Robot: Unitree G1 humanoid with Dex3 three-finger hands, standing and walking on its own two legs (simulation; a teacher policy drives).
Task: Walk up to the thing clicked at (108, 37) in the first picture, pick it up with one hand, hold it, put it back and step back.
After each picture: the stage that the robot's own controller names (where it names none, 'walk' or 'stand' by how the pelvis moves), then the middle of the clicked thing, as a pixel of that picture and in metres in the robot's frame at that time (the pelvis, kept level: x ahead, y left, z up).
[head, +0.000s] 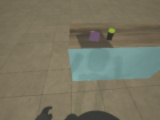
stand; (110, 34) +0.92 -0.16 +0.00
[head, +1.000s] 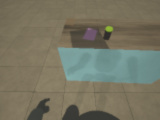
walk; (107, 33) +0.82 -0.09 +0.04
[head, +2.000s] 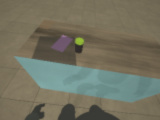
walk; (79, 45) +0.57 +0.15 +0.04
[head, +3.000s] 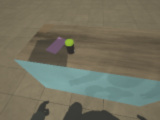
stand; (70, 47) +0.55 +0.23 +0.04
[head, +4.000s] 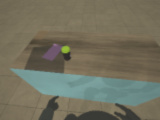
walk; (66, 53) +0.52 +0.25 +0.00
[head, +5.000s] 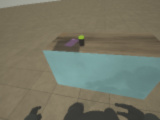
walk; (81, 41) +0.86 +0.22 +0.08
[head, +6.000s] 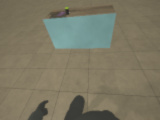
walk; (67, 11) +1.75 +0.52 +0.06
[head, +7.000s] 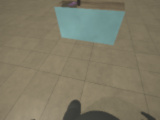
walk; (78, 1) +1.91 +0.53 +0.01
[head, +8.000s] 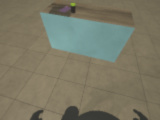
walk; (73, 8) +1.38 +0.39 +0.02
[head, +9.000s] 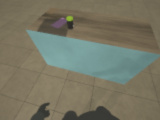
walk; (70, 23) +0.91 +0.27 +0.03
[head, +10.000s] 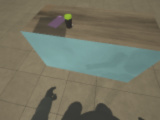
walk; (68, 21) +0.84 +0.28 +0.04
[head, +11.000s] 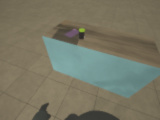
walk; (81, 34) +0.93 +0.19 +0.01
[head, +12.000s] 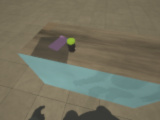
walk; (71, 45) +0.61 +0.20 +0.02
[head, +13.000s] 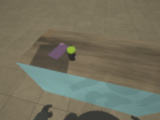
stand; (71, 54) +0.53 +0.21 +0.01
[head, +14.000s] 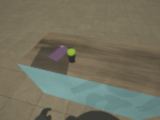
stand; (71, 56) +0.53 +0.20 +0.00
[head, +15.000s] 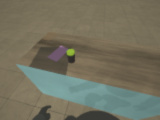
stand; (71, 56) +0.52 +0.21 +0.00
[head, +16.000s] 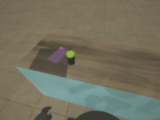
stand; (71, 58) +0.50 +0.20 +0.00
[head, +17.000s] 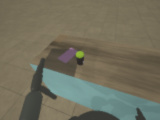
rise first; (80, 58) +0.52 +0.17 +0.00
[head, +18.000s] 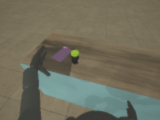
go down; (75, 57) +0.53 +0.15 +0.01
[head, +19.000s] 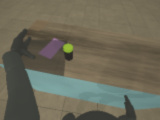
go down; (68, 52) +0.49 +0.16 +0.03
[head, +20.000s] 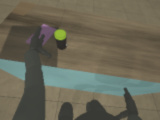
close in; (61, 40) +0.53 +0.17 +0.07
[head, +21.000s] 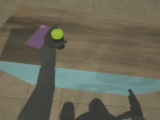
close; (58, 39) +0.53 +0.17 +0.08
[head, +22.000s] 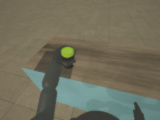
lift; (68, 58) +0.35 +0.16 +0.20
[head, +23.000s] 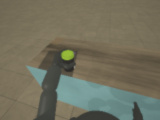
hold; (68, 61) +0.33 +0.16 +0.18
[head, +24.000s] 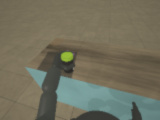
hold; (68, 62) +0.33 +0.16 +0.17
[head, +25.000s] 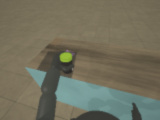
hold; (67, 63) +0.32 +0.17 +0.17
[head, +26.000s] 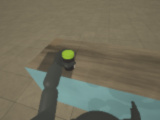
crouch; (68, 60) +0.34 +0.16 +0.18
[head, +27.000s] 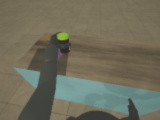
crouch; (64, 43) +0.47 +0.18 +0.20
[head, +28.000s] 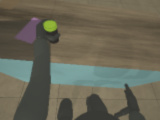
lower; (52, 32) +0.56 +0.18 +0.10
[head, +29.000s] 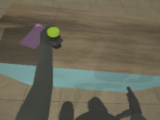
lower; (55, 38) +0.54 +0.18 +0.09
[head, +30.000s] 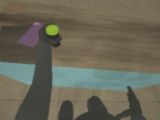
lower; (54, 36) +0.54 +0.18 +0.09
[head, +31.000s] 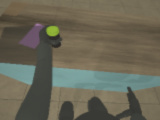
lower; (54, 37) +0.54 +0.18 +0.09
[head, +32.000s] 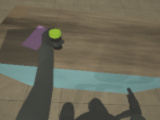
loosen; (56, 40) +0.53 +0.18 +0.08
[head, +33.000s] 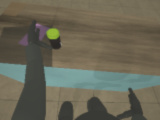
withdraw; (54, 39) +0.53 +0.18 +0.08
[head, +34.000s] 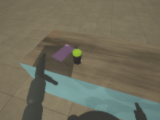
sink last; (77, 57) +0.49 +0.15 +0.04
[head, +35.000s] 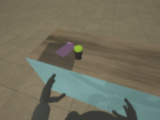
stand; (78, 52) +0.54 +0.17 +0.03
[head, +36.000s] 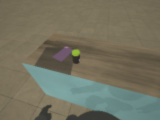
stand; (76, 56) +0.53 +0.16 +0.03
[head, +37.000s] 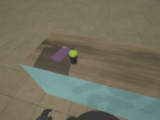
stand; (73, 57) +0.52 +0.19 +0.00
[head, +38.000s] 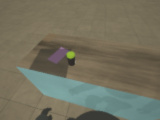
stand; (71, 58) +0.50 +0.20 +0.00
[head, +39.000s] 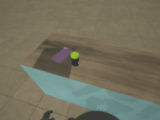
stand; (75, 59) +0.50 +0.16 +0.00
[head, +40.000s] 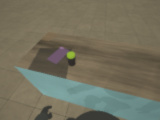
stand; (71, 59) +0.49 +0.19 +0.00
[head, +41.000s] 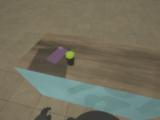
walk; (70, 58) +0.49 +0.20 +0.00
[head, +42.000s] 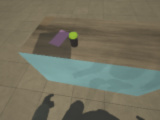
walk; (73, 40) +0.61 +0.20 +0.02
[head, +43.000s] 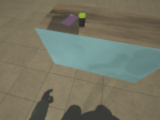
walk; (82, 20) +0.89 +0.17 +0.04
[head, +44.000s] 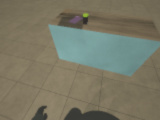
stand; (85, 19) +1.13 +0.21 +0.03
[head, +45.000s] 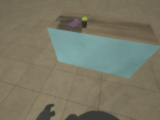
stand; (84, 22) +1.11 +0.17 +0.00
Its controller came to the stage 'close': yes
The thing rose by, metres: 0.19
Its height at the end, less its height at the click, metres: +0.00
